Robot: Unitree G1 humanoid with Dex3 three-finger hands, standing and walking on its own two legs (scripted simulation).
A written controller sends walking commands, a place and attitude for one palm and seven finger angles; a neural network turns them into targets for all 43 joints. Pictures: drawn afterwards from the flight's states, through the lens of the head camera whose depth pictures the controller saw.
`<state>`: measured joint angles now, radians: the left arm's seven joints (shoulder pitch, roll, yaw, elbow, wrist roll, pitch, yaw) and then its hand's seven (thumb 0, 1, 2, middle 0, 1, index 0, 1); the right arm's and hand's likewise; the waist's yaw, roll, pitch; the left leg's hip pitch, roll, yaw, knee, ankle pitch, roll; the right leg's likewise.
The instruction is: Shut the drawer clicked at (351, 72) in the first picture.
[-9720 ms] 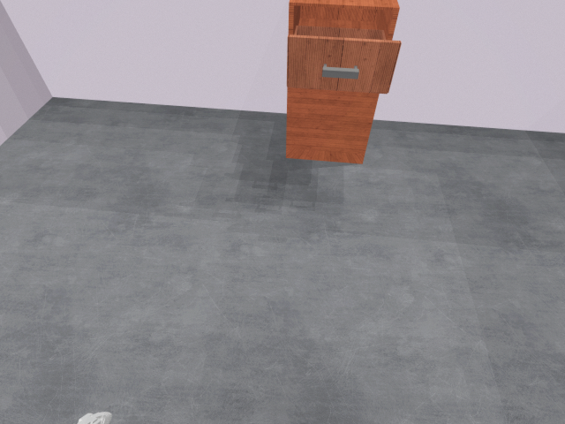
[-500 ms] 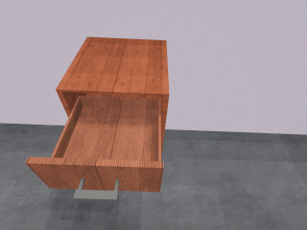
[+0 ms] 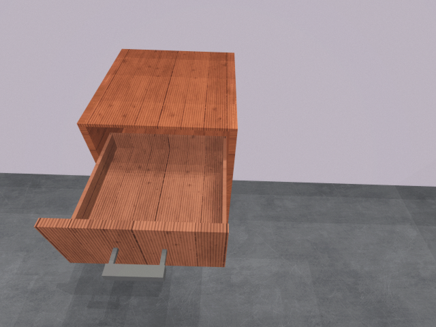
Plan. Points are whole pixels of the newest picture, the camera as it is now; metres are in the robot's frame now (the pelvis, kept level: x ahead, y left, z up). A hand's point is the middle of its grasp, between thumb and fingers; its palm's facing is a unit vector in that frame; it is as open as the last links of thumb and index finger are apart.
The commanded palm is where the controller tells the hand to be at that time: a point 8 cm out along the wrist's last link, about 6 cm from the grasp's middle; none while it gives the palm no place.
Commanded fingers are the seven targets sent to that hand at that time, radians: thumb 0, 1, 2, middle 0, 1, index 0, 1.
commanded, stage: raise the hand and make a fist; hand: left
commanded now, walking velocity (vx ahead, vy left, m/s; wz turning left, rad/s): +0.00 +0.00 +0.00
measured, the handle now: (137, 262) +0.26 +0.19 -0.09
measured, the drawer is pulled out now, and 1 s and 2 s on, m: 0.30 0.28 0.28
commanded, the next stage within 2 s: bring the fist close to the handle in 1.82 s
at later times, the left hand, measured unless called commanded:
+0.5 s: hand out of the picture +0.12 +0.13 -0.05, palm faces +0.07 -1.00 -0.04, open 5.1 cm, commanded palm +0.09 +0.20 -0.04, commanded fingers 0.00 0.90 0.90 -0.80 -0.95 -0.80 -0.95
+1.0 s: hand out of the picture +0.12 +0.14 -0.01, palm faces +0.04 -1.00 -0.02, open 3.1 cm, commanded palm +0.06 +0.19 -0.01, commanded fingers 0.00 0.90 0.90 -1.30 -1.49 -1.30 -1.49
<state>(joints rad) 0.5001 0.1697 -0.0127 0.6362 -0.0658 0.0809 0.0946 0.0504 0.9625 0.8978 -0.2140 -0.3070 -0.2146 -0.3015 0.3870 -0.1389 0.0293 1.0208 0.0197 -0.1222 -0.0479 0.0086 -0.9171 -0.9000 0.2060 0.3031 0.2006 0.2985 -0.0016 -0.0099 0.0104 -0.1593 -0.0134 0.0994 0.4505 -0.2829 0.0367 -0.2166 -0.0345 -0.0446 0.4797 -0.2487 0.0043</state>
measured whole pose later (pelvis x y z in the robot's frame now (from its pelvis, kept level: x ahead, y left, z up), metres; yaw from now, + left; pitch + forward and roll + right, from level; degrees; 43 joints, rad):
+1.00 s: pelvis -0.03 -0.02 -0.08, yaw +3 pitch +14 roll -2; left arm 0.74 0.17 0.06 -0.26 -0.23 -0.44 -0.24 0.01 0.90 0.90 -1.11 -1.29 -1.11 -1.28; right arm 0.22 -0.23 -0.06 0.51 0.04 -0.23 -0.04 0.01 -0.91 -0.90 0.20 0.30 0.20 0.30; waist 0.00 0.02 -0.14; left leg -0.82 0.03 0.00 1.12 -0.53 0.01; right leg -0.81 -0.03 -0.13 1.07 -0.49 -0.04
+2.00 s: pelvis -0.02 -0.01 -0.08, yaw +3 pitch +13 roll -3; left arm 0.93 0.17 -0.03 -0.47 -0.17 -0.38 -0.15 0.01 0.90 0.90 -1.40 -1.60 -1.40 -1.60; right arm 0.24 -0.19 -0.01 0.40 0.05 -0.16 -0.01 0.01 -0.91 -0.90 0.21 0.30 0.20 0.30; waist 0.03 0.04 -0.17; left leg -0.80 0.02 0.00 1.13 -0.55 0.03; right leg -0.78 -0.04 -0.13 1.06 -0.50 -0.01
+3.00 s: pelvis -0.03 -0.02 -0.13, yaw +2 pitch +22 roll -3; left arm 0.50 0.17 0.00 -0.13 -0.15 -0.47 -0.12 0.01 0.90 0.90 -1.40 -1.60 -1.40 -1.60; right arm 0.19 -0.21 0.00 0.45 0.01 -0.12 -0.01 0.01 -0.91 -0.90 0.21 0.30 0.20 0.30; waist -0.01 0.02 -0.20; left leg -1.12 0.03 -0.01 1.36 -0.63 0.02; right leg -1.11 -0.04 -0.13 1.30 -0.58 -0.03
